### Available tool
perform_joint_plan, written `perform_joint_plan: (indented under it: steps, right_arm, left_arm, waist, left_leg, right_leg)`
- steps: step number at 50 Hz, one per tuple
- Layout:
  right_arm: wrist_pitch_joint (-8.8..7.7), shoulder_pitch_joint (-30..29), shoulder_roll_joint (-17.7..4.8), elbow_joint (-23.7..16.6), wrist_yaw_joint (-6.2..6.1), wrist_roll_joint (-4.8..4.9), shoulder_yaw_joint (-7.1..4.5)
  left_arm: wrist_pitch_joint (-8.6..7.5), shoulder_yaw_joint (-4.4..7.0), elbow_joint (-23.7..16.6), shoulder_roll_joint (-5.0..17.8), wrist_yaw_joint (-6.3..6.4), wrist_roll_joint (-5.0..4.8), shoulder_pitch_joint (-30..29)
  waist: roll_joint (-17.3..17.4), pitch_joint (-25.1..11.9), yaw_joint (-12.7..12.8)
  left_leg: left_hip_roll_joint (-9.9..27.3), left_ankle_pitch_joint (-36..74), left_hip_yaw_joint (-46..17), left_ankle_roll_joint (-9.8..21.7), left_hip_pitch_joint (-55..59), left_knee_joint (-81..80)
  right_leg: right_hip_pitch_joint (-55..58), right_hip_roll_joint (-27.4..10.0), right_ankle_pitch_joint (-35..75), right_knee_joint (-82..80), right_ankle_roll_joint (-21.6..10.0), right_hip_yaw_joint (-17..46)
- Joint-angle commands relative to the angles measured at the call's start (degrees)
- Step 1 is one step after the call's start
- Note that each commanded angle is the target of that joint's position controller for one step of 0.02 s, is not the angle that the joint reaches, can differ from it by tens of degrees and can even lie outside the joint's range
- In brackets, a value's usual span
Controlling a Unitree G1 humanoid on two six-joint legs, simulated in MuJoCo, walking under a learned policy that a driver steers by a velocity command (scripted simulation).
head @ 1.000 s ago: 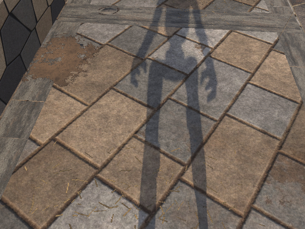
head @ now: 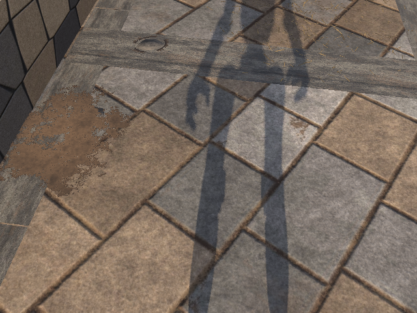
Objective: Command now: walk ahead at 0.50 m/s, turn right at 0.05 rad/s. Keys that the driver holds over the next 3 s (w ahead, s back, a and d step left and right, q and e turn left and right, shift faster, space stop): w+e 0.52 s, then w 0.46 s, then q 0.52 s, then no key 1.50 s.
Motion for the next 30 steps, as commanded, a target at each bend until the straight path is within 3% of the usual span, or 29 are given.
perform_joint_plan:
  steps: [1, 2, 5, 8, 11, 17, 18, 20, 21, 22, 23, 24, 25, 26, 27, 28, 29, 30]
  right_arm:
    - [-0.74, 1.78, -3.8, -1.21, 0.26, -0.84, -0.55]
    - [-0.97, 2.65, -4.22, -0.51, 0.15, -0.84, -0.72]
    - [-1.39, 5.52, -6.61, 1.31, -0.93, -1.2, -1.36]
    - [-1.22, 7.46, -6.91, 2.24, -1.92, -1.24, -1.35]
    - [-1.13, 7.76, -7.2, 2.41, -2.53, -0.99, -1.14]
    - [0.76, 12.93, -8.32, 4.68, -3.14, -0.26, -1.57]
    - [1.23, 12.72, -8.77, 4.62, -3.27, -0.08, -1.74]
    - [2.0, 10.69, -10.33, 3.62, -3.68, 0.12, -2.17]
    - [2.38, 9.9, -11.24, 3.11, -3.97, 0.19, -2.44]
    - [2.75, 8.59, -11.8, 2.57, -4.16, 0.24, -2.56]
    - [2.61, 7.74, -11.54, 1.62, -4.22, 0.37, -2.34]
    - [1.31, 11.36, -5.77, -0.68, -3.41, -1.27, -0.58]
    - [-1.48, 11.75, -3.46, -2.23, -2.2, -0.52, 0.66]
    - [-3.33, 4.69, -7.88, -3.87, -1.41, 1.67, -0.68]
    - [-3.93, 2.74, -8.06, -4.38, -1.22, 2.43, -0.61]
    - [-3.72, 2.6, -7.73, -3.53, -1.63, 1.48, -0.85]
    - [-2.87, 3.32, -8.09, -3.06, -1.94, 0.68, -1.46]
    - [-1.82, 4.54, -7.63, -2.93, -1.9, 0.42, -1.62]
  left_arm:
    - [0.19, 1.67, -3.43, 4.18, 0.7, 0.18, 1.1]
    - [0.96, 1.54, -2.92, 2.78, 0.76, 0.07, 2.31]
    - [2.01, 2.01, -4.45, 3.26, 0.97, 0.11, -1.69]
    - [1.79, 2.31, -5.95, 3.11, 0.58, 0.2, -6.07]
    - [1.5, 2.0, -7.59, 2.4, -0.3, 0.35, -10.82]
    - [1.55, 0.86, -12.9, 0.85, -2.51, 0.39, -19.79]
    - [1.54, 0.88, -13.84, 1.0, -2.95, 0.32, -20.34]
    - [1.61, 1.51, -14.9, 2.37, -3.65, 0.26, -18.44]
    - [1.77, 2.24, -14.74, 3.74, -3.78, 0.28, -15.12]
    - [1.89, 3.52, -13.38, 6.05, -3.74, 0.14, -7.94]
    - [2.07, 5.57, -11.17, 10.1, -2.94, 0.14, 1.64]
    - [2.43, 7.17, -10.25, 16.55, -1.7, 0.21, 7.32]
    - [1.81, 6.26, -11.27, 15.94, -1.83, 0.52, 6.99]
    - [1.56, 5.09, -11.22, 11.53, -1.75, 1.1, 6.71]
    - [1.35, 4.26, -11.52, 8.56, -1.64, 0.86, 2.82]
    - [1.27, 3.52, -12.68, 6.57, -1.76, 0.81, -1.79]
    - [1.18, 2.82, -13.54, 4.67, -1.69, 1.14, -4.77]
    - [1.14, 2.49, -13.91, 4.19, -1.59, 1.54, -5.72]
  waist:
    - [6.31, -3.99, 0.52]
    - [6.35, -3.49, 0.94]
    - [4.96, -0.79, 0.59]
    - [4.31, -0.01, -0.58]
    - [4.32, 1.17, -1.92]
    - [3.07, 4.47, -5.05]
    - [3.4, 4.46, -4.73]
    - [5.54, 1.95, -2.43]
    - [7.08, -0.75, -0.3]
    - [7.28, -4.65, 3.8]
    - [4.94, -9.64, 8.58]
    - [-8.08, -16.01, 6.66]
    - [-10.84, -23.33, 4.57]
    - [-5.96, -18.94, 6.98]
    - [-2.76, -12.5, 5.18]
    - [2.19, -8.41, 2.4]
    - [2.09, -6.24, 0.41]
    - [0.88, -5.67, -1.0]
  left_leg:
    - [14.41, 3.19, -16.48, 8.78, 11.35, -17.94]
    - [14.03, 4.83, -14.14, 9.09, 9.69, -19.19]
    - [14.38, 9.08, -9.36, 9.15, 10.08, -21.39]
    - [14.22, 11.87, -5.36, 7.62, 13.7, -21.67]
    - [13.55, 12.09, -0.82, 5.91, 15.13, -22.54]
    - [17.46, 19.24, 3.21, 5.23, 27.96, -18.24]
    - [18.05, 23.15, 3.83, 4.91, 29.37, -16.37]
    - [18.07, 41.17, 6.04, 3.62, 29.8, -9.95]
    - [17.91, 51.03, 6.88, 2.96, 29.41, -4.2]
    - [16.78, 55.59, 7.85, 1.92, 27.05, 5.57]
    - [14.04, 47.72, 8.56, -0.17, 18.12, 19.73]
    - [6.47, 8.52, 8.03, -3.39, -5.25, 41.85]
    - [-2.29, -24.9, -4.41, -3.95, -19.56, 54.1]
    - [1.77, -21.08, -9.88, -2.2, -25.27, 55.27]
    - [4.74, -15.5, -8.66, -1.11, -25.27, 50.8]
    - [7.28, -12.1, -7.7, -1.32, -21.65, 45.65]
    - [8.99, -10.14, -7.39, -1.85, -17.4, 41.58]
    - [9.84, -9.05, -7.39, -2.36, -13.97, 39.62]
  right_leg:
    - [-11.75, -6.34, 6.74, -0.19, -0.52, 2.23]
    - [-10.93, -6.53, 7.62, -1.06, -0.3, 1.86]
    - [-16.55, -6.71, 14.35, -6.16, 0.52, 3.25]
    - [-20.61, -4.94, 22.72, -14.31, 0.64, 5.2]
    - [-19.23, -3.64, 29.14, -23.11, 0.44, 2.55]
    - [-23.96, -2.72, 23.54, -31.29, -0.96, -2.08]
    - [-23.54, -2.23, 20.69, -31.87, -1.52, -3.32]
    - [-16.66, 0.75, 14.9, -32.44, -3.38, -7.19]
    - [-10.82, 2.96, 12.25, -31.96, -4.53, -8.99]
    - [-0.95, 5.26, 12.87, -34.0, -6.23, -9.75]
    - [15.04, 5.01, 16.14, -37.87, -8.87, -5.58]
    - [36.86, -9.52, 15.85, -38.34, -16.71, 19.19]
    - [46.68, -18.61, 11.84, -48.69, -24.16, 46.13]
    - [44.32, -15.9, 12.53, -50.06, -20.08, 38.76]
    - [35.76, -13.98, 16.72, -50.25, -17.3, 28.79]
    - [26.22, -11.67, 22.08, -51.17, -15.33, 22.05]
    - [19.46, -9.8, 25.9, -52.6, -14.19, 17.6]
    - [15.18, -8.66, 27.28, -54.08, -13.83, 15.72]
